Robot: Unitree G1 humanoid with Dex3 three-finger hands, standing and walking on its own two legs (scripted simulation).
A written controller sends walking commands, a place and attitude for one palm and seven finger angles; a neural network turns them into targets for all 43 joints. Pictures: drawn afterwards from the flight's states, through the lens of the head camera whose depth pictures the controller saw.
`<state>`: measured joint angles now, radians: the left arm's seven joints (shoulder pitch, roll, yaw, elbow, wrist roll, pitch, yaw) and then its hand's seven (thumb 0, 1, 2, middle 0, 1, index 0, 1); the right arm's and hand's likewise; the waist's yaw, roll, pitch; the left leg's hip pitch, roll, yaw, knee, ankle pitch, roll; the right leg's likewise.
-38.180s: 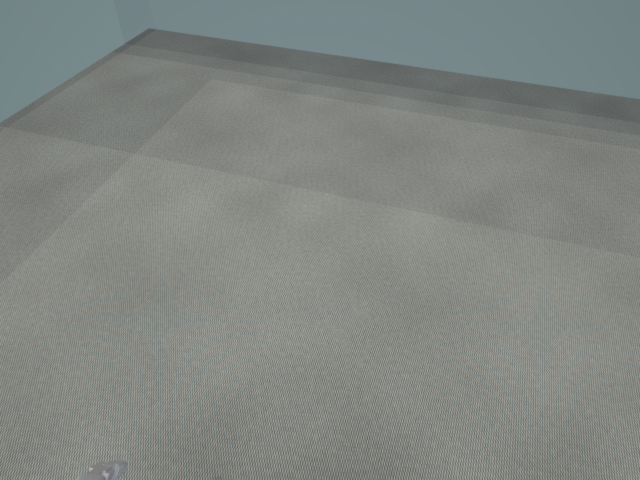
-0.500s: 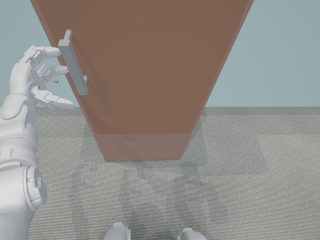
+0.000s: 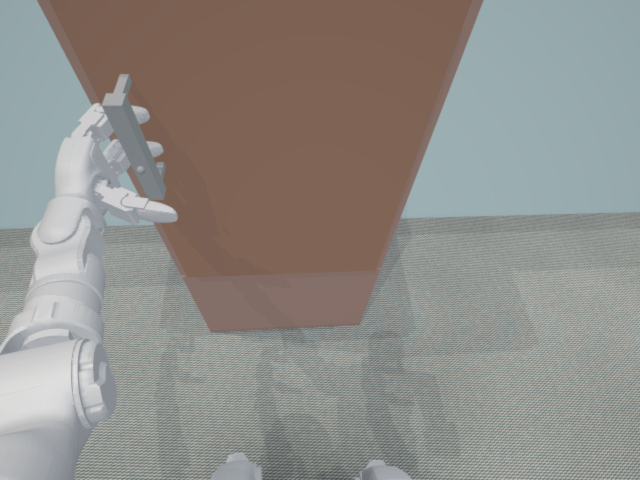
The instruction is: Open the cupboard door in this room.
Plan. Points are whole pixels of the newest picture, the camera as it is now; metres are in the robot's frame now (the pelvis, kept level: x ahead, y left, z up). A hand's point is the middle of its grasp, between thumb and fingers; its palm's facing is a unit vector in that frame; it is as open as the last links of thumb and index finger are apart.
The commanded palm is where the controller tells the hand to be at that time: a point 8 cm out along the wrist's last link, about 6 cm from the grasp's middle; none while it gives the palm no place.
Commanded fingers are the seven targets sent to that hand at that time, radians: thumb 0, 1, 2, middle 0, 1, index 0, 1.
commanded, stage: slide the fingers in behind the handle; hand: left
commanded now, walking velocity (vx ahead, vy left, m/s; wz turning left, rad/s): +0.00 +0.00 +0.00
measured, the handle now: (141, 142) +0.52 +0.21 +0.10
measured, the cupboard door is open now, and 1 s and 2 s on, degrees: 0 0 24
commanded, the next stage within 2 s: close the thumb around the handle in 0.36 s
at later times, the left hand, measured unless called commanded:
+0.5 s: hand (144, 169) +0.47 +0.20 +0.11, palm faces +0.00 -1.00 +0.00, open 14.0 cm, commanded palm +0.45 +0.24 +0.10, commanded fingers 0.00 -0.33 0.37 -0.31 -1.22 -0.31 -1.22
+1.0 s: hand (143, 166) +0.47 +0.20 +0.10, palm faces +0.02 -1.00 +0.00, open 6.8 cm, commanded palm +0.45 +0.25 +0.10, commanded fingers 0.00 0.90 0.90 -0.40 -1.35 -0.40 -1.35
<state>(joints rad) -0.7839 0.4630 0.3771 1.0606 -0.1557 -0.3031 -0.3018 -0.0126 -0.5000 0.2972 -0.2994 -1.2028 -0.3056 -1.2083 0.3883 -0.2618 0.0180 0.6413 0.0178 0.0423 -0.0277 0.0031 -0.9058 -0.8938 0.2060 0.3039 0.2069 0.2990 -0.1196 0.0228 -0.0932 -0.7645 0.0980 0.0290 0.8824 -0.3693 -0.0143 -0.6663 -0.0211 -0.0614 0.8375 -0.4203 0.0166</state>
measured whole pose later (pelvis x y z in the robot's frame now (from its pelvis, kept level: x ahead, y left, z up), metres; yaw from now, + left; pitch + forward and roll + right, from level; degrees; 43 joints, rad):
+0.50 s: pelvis -0.01 +0.00 +0.00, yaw +0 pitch +15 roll -2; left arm -0.82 0.47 0.36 1.10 -0.15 -0.34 -0.29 -0.01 -0.50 0.30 -0.30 -1.20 -0.30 -1.20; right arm 0.37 -0.27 0.01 0.65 0.02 0.03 -0.04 0.00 -0.91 -0.89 0.21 0.30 0.21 0.30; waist -0.12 0.02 -0.08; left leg -0.78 0.09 0.02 0.89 -0.36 -0.02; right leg -0.69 -0.02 -0.06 0.85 -0.42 0.01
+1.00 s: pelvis +0.00 +0.00 +0.00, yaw +0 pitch +15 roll -2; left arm -0.80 0.47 0.38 1.09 -0.15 -0.34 -0.28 0.00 0.53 0.74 -0.37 -1.31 -0.38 -1.32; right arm 0.37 -0.26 0.02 0.64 0.02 0.04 -0.03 0.00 -0.91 -0.89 0.21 0.30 0.21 0.30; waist -0.12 0.02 -0.09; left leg -0.77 0.10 0.03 0.88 -0.37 -0.02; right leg -0.68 -0.02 -0.05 0.84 -0.42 0.02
